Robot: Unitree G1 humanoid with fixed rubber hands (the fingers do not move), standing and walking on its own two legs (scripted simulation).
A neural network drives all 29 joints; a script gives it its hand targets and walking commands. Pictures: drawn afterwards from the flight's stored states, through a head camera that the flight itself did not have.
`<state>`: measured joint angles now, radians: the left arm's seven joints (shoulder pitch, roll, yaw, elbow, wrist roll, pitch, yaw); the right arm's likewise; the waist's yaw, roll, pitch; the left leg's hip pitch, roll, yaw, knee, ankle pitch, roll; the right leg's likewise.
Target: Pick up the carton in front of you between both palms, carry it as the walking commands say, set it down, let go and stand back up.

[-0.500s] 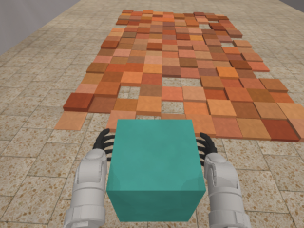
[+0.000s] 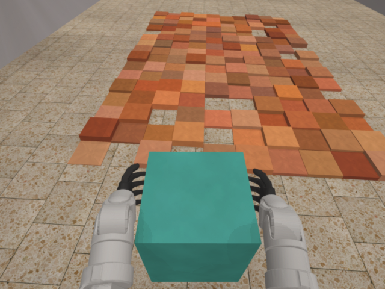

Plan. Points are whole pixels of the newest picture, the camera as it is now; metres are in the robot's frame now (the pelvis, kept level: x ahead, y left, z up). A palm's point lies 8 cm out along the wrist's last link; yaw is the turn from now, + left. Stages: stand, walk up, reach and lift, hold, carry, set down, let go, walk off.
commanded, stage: hold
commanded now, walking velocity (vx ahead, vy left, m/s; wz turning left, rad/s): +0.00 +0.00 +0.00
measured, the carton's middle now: (195, 219) +0.28 +0.00 -0.02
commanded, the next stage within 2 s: carry in 0.26 s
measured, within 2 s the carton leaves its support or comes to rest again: neither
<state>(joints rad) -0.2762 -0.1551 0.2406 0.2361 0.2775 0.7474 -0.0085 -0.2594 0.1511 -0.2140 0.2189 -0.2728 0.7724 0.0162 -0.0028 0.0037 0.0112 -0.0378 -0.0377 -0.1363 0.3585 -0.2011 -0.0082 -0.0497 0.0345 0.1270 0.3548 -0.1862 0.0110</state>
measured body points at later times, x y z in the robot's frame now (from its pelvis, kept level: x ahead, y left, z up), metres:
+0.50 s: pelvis +0.04 +0.01 -0.01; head -0.01 +0.01 +0.43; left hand +0.33 +0.16 +0.06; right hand +0.33 -0.14 +0.06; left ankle +0.01 +0.14 -0.75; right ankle +0.01 -0.13 -0.75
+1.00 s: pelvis +0.27 +0.04 -0.01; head +0.28 +0.05 +0.44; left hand +0.56 +0.19 +0.07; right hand +0.55 -0.11 +0.07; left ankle +0.27 +0.11 -0.75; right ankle +0.12 -0.07 -0.66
